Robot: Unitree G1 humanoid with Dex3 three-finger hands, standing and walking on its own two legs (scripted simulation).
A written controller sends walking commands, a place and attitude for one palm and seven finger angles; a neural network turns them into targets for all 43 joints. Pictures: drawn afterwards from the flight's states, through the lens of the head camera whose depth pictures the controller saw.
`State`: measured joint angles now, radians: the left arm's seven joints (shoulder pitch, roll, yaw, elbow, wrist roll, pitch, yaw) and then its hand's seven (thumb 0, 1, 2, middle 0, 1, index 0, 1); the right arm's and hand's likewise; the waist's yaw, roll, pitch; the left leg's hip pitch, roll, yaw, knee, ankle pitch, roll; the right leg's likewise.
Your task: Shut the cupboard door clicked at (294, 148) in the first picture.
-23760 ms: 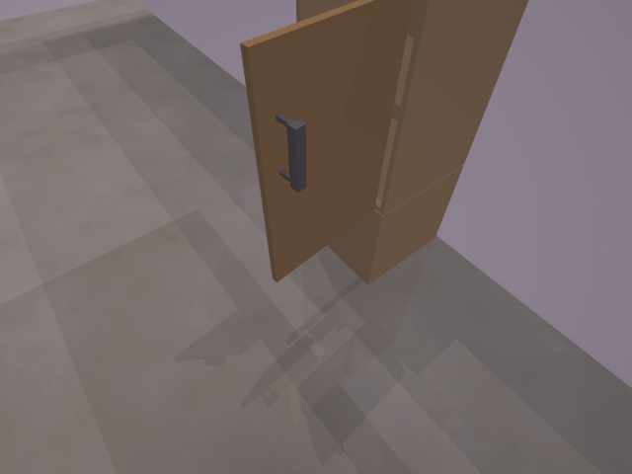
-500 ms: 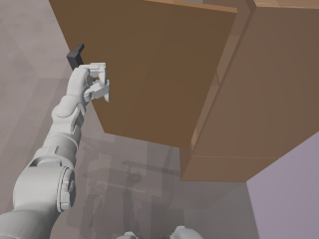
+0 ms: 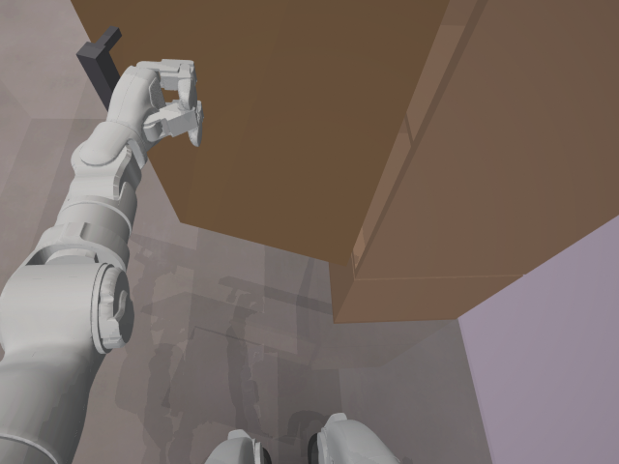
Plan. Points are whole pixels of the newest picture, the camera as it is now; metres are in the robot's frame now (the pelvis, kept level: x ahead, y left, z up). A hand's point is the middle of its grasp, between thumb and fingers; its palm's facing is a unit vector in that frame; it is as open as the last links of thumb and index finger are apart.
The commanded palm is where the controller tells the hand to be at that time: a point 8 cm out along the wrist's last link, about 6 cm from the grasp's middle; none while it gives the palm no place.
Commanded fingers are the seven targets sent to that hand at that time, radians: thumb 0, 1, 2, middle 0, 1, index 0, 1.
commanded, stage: push the door shut along its arc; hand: left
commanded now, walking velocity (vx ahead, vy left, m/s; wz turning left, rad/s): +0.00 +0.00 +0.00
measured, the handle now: (124, 89) +0.57 +0.16 +0.11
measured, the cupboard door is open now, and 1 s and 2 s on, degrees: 72 60 60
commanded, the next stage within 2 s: pull the fist back off the door in 0.38 s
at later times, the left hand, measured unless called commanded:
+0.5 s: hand (215, 90) +0.56 +0.05 +0.11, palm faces -0.44 -0.90 -0.01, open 3.3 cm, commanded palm +0.57 +0.08 +0.11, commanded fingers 0.00 0.90 0.90 -1.30 -1.50 -1.30 -1.50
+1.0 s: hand (232, 101) +0.54 +0.03 +0.11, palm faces +0.03 -1.00 -0.03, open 3.1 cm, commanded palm +0.49 +0.08 +0.11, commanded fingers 0.00 0.90 0.90 -1.30 -1.50 -1.30 -1.50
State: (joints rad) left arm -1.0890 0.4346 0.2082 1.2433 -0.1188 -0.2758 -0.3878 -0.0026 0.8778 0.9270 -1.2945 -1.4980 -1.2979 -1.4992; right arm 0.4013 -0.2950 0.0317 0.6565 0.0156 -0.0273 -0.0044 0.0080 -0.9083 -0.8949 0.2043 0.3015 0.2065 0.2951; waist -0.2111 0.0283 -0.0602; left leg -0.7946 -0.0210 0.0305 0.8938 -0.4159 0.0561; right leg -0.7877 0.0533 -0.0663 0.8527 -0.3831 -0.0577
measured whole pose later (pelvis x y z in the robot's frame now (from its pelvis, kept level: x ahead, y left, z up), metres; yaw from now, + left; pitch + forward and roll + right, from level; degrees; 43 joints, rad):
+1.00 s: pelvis +0.02 -0.01 +0.00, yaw -2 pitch +18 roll +0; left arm -0.98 0.19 0.25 1.16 0.00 -0.38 0.19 0.02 0.90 0.90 -1.29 -1.50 -1.30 -1.50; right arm 0.47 -0.24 0.00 0.65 -0.04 0.02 0.11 0.01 -0.91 -0.89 0.20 0.30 0.21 0.30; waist -0.18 0.05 -0.12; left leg -0.74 0.00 0.05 0.86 -0.43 0.04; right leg -0.75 0.07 -0.04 0.83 -0.40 -0.07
